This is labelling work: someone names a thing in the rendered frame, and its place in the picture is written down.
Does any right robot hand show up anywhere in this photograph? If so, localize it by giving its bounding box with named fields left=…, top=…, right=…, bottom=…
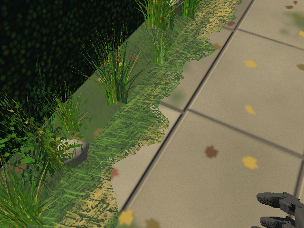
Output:
left=251, top=192, right=304, bottom=228

